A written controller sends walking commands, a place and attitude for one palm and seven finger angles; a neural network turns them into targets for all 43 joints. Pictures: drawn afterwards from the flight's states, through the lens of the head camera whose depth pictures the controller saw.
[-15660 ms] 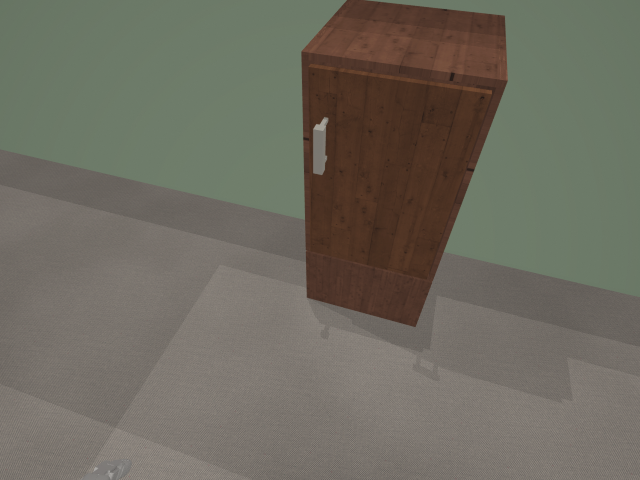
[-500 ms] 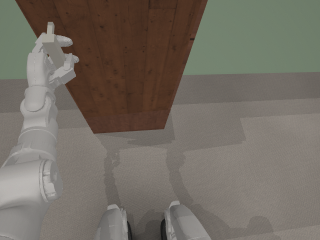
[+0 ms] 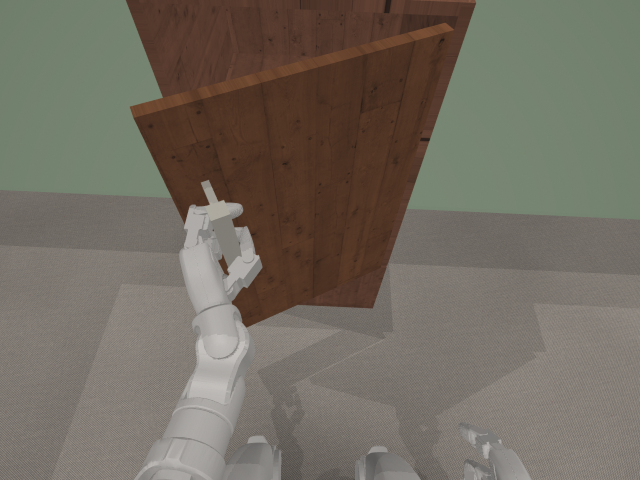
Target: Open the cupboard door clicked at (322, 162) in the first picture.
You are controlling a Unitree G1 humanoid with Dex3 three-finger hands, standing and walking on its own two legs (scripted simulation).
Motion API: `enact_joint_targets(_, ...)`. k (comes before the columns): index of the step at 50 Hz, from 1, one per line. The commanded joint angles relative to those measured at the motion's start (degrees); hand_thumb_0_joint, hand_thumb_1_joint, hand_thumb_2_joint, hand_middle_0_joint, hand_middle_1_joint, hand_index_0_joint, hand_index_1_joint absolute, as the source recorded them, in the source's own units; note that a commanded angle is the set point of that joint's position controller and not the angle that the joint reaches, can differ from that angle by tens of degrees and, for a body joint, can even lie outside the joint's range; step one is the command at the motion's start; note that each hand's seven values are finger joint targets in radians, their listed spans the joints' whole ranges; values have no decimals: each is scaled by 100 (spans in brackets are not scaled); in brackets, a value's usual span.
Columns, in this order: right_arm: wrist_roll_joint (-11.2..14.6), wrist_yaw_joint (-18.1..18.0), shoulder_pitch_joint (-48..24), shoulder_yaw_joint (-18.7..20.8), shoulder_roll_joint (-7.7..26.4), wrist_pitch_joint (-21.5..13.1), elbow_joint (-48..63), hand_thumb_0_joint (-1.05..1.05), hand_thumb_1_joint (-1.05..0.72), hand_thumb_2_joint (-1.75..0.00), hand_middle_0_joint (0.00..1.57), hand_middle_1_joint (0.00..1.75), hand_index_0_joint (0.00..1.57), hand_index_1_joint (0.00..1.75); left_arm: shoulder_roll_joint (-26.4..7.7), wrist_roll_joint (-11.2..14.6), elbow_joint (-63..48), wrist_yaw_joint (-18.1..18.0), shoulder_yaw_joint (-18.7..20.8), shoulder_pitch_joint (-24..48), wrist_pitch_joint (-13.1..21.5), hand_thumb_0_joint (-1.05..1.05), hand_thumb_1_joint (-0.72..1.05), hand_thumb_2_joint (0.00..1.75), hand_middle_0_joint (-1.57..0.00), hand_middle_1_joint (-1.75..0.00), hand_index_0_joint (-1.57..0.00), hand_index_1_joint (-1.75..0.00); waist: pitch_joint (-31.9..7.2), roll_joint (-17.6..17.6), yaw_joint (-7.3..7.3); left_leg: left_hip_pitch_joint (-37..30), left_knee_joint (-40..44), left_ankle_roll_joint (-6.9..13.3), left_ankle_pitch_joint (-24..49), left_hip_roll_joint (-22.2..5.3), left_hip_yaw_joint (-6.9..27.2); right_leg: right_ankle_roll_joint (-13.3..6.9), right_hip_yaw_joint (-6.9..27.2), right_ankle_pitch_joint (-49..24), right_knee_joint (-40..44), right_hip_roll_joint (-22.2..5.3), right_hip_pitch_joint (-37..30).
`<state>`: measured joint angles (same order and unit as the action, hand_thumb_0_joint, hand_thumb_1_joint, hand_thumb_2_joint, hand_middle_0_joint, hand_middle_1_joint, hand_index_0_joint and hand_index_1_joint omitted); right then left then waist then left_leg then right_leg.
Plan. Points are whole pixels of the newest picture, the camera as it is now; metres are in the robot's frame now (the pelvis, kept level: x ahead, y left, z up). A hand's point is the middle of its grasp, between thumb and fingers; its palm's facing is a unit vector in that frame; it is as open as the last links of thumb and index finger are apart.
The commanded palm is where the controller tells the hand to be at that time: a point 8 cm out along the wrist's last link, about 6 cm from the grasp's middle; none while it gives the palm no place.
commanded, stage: pull the door open along its arc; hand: left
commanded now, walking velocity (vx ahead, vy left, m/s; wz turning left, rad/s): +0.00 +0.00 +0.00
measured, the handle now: (221, 226) +0.42 +0.14 +0.04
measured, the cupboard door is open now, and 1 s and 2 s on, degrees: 29 48 53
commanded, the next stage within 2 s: open thumb and fingers to let go in 0.36 s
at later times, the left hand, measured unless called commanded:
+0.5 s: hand (325, 329) +0.29 +0.00 +0.04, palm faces +0.25 -0.97 -0.04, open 6.0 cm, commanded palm +0.25 +0.06 +0.04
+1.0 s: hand (309, 316) +0.30 +0.02 +0.04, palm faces +0.29 -0.96 -0.03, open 12.7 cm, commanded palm +0.25 +0.06 +0.04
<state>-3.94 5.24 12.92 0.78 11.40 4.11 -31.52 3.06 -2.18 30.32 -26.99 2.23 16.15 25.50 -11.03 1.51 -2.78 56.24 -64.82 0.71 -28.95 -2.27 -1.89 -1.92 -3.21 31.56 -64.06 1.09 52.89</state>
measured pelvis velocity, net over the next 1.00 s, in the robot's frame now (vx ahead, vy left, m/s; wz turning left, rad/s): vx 0.00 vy -0.04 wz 0.06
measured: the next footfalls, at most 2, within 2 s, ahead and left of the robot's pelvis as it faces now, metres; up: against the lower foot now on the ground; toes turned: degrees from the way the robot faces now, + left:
none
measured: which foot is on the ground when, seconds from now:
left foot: down 0.00-1.00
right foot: down 0.00-1.00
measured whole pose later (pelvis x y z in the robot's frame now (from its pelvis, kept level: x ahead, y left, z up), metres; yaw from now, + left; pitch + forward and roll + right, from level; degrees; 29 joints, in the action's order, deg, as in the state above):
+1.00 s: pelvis +0.00 -0.04 +0.00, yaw +4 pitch +17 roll +1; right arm -4.3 2.0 11.7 0.4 10.5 -1.5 -33.4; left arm 5.7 -6.0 16.1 -30.6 -14.5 -2.6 21.7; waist -10.7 1.7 -1.3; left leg 51.8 -61.9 -2.5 -27.5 -1.0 1.0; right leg -5.0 -6.0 33.0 -64.0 0.2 48.7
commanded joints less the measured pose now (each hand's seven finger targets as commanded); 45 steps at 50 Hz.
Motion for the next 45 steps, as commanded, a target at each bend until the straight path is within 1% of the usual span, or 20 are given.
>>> enact_joint_targets(1, -67, -85, 278, 295, 672, -221, 477, 0, -90, -90, 20, 30, 20, 30, 46, -442, -1218, -639, -454, 1111, 307, 0, 90, 90, -40, -135, -40, -135, -1889, -433, -63, -1597, 678, -12, 1929, 206, 219, 64, 42, -2476, 857, 75, -1165)
enact_joint_targets(2, -85, -125, 265, 295, 655, -241, 453, 0, -90, -90, 20, 30, 20, 30, 77, -540, -1220, -646, -586, 1142, 316, 0, 90, 90, -40, -135, -40, -135, -1808, -563, -136, -1560, 663, 11, 1830, 200, 230, 66, 73, -2425, 911, 70, -1145)
enact_joint_targets(6, -93, -186, 6, 250, 550, -347, 462, 0, -90, -90, 20, 30, 20, 30, 405, -636, -1505, -633, -1035, 917, 363, 0, 90, 90, -40, -135, -40, -135, -1802, -268, -40, -1658, 730, 19, 1594, 240, 191, 35, 130, -2216, 1023, 9, -1210)
enact_joint_targets(7, -103, -202, 1, 247, 527, -378, 481, 0, -90, -90, 20, 30, 20, 30, 503, -635, -1547, -604, -1152, 694, 345, 0, 90, 90, -40, -135, -40, -135, -1784, -471, -56, -1630, 724, 34, 1601, 234, 199, 34, 131, -2255, 1064, 13, -1267)
enact_joint_targets(11, -73, -220, -240, 196, 430, -537, 552, 0, -90, -90, 20, 30, 20, 30, 808, -543, -1867, -531, -1514, 40, 292, 0, 90, 90, -40, -135, -40, -135, -1655, -393, 17, -1608, 777, 23, 1416, 271, 162, 57, 235, -2224, 1237, -78, -1426)
enact_joint_targets(12, -70, -226, -248, 178, 418, -579, 574, 0, -90, -90, 20, 30, 20, 30, 845, -534, -1895, -511, -1575, -192, 261, 0, 90, 90, -40, -135, -40, -135, -1588, -571, 21, -1538, 785, 28, 1399, 273, 187, 63, 273, -2234, 1288, -95, -1495)
enact_joint_targets(14, -52, -223, -369, 137, 367, -659, 612, 0, -90, -90, 20, 30, 20, 30, 1001, -530, -2005, -510, -1735, -535, 203, 0, 90, 90, -40, -135, -40, -135, -1432, -506, 61, -1505, 811, 10, 1274, 287, 194, 74, 319, -2134, 1350, -151, -1481)
enact_joint_targets(17, -52, -249, -455, 94, 325, -784, 666, 0, -90, -90, 20, 30, 20, 30, 1002, -590, -2140, -551, -1772, -930, 122, 0, 90, 90, -40, -135, -40, -135, -1297, -681, 120, -1372, 793, 6, 1124, 323, 229, 93, 431, -1935, 1465, -210, -1522)
enact_joint_targets(20, -33, -262, -591, 40, 280, -897, 695, 0, -90, -90, 20, 30, 20, 30, 1107, -431, -2257, -580, -1791, -1241, 14, 0, 90, 90, -40, -135, -40, -135, -1158, -823, 153, -1249, 760, -30, 956, 366, 245, 164, 609, -1814, 1638, -319, -1600)
enact_joint_targets(22, -30, -309, -626, 35, 289, -926, 623, 0, -90, -90, 20, 30, 20, 30, 940, -412, -2240, -677, -1618, -762, -34, 0, 90, 90, -40, -135, -40, -135, -990, -870, 94, -1087, 661, -40, 786, 386, 290, 191, 814, -1467, 1768, -389, -1518)
enact_joint_targets(23, -39, -343, -656, 24, 313, -921, 537, 0, -90, -90, 20, 30, 20, 30, 761, -386, -2157, -762, -1429, -210, -40, 0, 90, 90, -40, -135, -40, -135, -873, -872, 3, -969, 587, -36, 656, 384, 301, 216, 911, -1204, 1814, -430, -1356)
enact_joint_targets(25, -55, -384, -702, 10, 268, -938, 475, 0, -90, -90, 20, 30, 20, 30, 735, -370, -2032, -809, -1298, -186, -36, 0, 76, 84, -39, -134, -39, -134, -926, -799, 53, -880, 514, -46, 630, 406, 313, 234, 1026, -1162, 1816, -484, -1382)
enact_joint_targets(26, -60, -392, -696, 2, 261, -945, 468, 0, -90, -90, 20, 30, 20, 30, 721, -348, -1951, -804, -1243, -300, -34, 0, 69, 81, -38, -133, -38, -133, -974, -913, 78, -839, 508, -51, 656, 410, 337, 250, 1041, -1278, 1793, -501, -1460)
enact_joint_targets(32, -67, -368, -502, 87, 293, -894, 533, 0, -90, -90, 20, 30, 20, 30, 815, -349, -2109, -572, -1370, -881, -37, 0, 27, 63, -35, -128, -35, -128, -1598, -861, 159, -904, 507, -63, 1203, 413, 310, 297, 976, -2872, 1455, -523, -2036)
enact_joint_targets(33, -60, -351, -489, 87, 303, -883, 539, 0, -90, -90, 20, 30, 20, 30, 864, -338, -2153, -530, -1439, -855, -51, 0, 20, 60, -35, -127, -35, -127, -1571, -829, 105, -918, 489, -59, 1219, 407, 295, 327, 969, -3050, 1436, -540, -1998)
enact_joint_targets(35, -54, -345, -413, 114, 333, -850, 542, 0, -90, -90, 20, 30, 20, 30, 872, -362, -2247, -478, -1491, -814, -57, 0, 6, 54, -34, -126, -34, -126, -1564, -867, 61, -998, 492, -58, 1297, 395, 298, 331, 899, -3207, 1389, -522, -1965)
enact_joint_targets(37, -41, -345, -392, 122, 337, -839, 593, 0, -90, -90, 20, 30, 20, 30, 872, -343, -2300, -437, -1499, -1015, -81, 0, -8, 48, -33, -124, -33, -124, -1570, -954, 91, -984, 506, -60, 1374, 393, 321, 315, 837, -3404, 1345, -506, -2046)
enact_joint_targets(40, -28, -344, -376, 119, 343, -824, 603, 0, -90, -90, 20, 30, 20, 30, 959, -373, -2337, -429, -1617, -996, -87, 0, -29, 39, -32, -122, -32, -122, -1481, -873, 40, -1110, 523, -53, 1364, 379, 301, 301, 721, -3276, 1319, -469, -1844)
enact_joint_targets(43, -33, -342, -366, 121, 349, -853, 632, 0, -90, -90, 20, 30, 20, 30, 1004, -399, -2422, -450, -1676, -1087, -84, 0, -50, 30, -30, -120, -30, -120, -1510, -786, 59, -1196, 530, -44, 1439, 373, 307, 265, 601, -3275, 1248, -414, -1753)
enact_joint_targets(45, -34, -342, -358, 105, 345, -855, 658, 0, -90, -90, 20, 30, 20, 30, 1032, -381, -2426, -445, -1705, -1247, -105, 0, -50, 30, -30, -120, -30, -120, -1503, -845, 78, -1203, 551, -49, 1472, 378, 311, 261, 570, -3321, 1244, -406, -1790)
